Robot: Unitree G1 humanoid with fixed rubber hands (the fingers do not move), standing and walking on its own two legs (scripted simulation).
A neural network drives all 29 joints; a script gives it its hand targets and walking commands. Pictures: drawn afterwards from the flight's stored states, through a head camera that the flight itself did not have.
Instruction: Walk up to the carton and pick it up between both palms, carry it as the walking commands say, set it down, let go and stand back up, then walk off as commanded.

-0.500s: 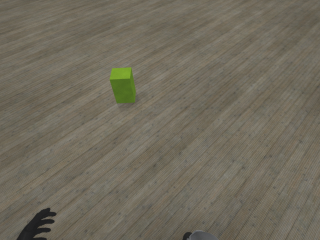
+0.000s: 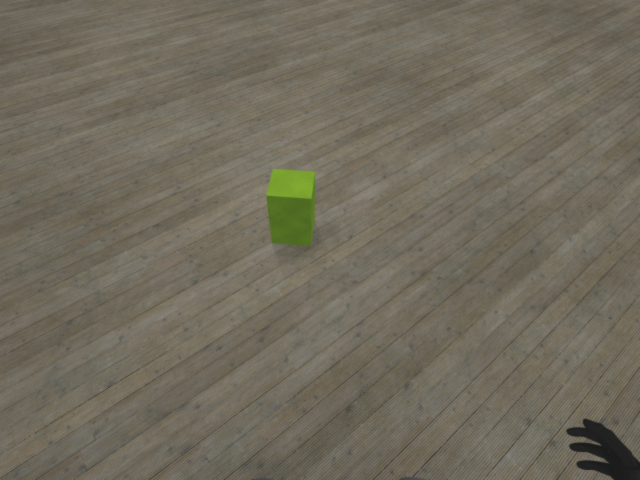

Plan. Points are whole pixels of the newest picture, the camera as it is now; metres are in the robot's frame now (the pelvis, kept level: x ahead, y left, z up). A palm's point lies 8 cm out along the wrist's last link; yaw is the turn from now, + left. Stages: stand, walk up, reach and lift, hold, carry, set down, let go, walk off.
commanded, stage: walk up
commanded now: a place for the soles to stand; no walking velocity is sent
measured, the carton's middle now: (292, 208) +1.14 +0.17 -0.63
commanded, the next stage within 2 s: none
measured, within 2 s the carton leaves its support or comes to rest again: neither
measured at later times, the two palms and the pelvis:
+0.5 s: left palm (28, 348) +0.28 +0.44 -0.05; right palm (512, 335) +0.35 -0.26 -0.08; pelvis +0.22 +0.07 +0.00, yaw +0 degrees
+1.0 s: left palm (60, 228) +0.50 +0.51 -0.05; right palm (442, 260) +0.50 -0.19 -0.09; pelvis +0.42 +0.15 -0.01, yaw -1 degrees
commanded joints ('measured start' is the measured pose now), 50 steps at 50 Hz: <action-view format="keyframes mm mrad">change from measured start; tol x32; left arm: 1 68 166 49 -24 9 -4 -5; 50 57 227 90 -122 15 -25 21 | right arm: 1 63 -218 -48 -43 -6 -10 -14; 50 132 -171 -23 -76 -12 4 -14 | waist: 1 -50 210 -54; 13 117 -217 -194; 26 -53 -123 -8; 29 -159 355 -70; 50 16 -124 -7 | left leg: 1 181 208 -261 -294 -103 202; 10 38 167 -120 -197 -1 165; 15 -429 23 -204 630 -257 -4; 28 325 -28 -16 -14 -139 7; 30 347 360 -747 -391 -644 232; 37 94 231 -301 -255 -93 238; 45 -496 -1 -177 555 -321 3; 50 -273 68 -119 332 -226 -34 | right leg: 1 -160 -32 0 -118 12 13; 11 338 97 -98 -542 203 -47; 13 667 -311 562 -740 -111 -209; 26 -73 -141 58 -680 -209 -160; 30 -430 74 -6 152 -163 -3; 42 304 102 -79 -511 144 -40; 45 503 -373 719 -806 -275 -293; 50 226 -196 229 -668 248 -238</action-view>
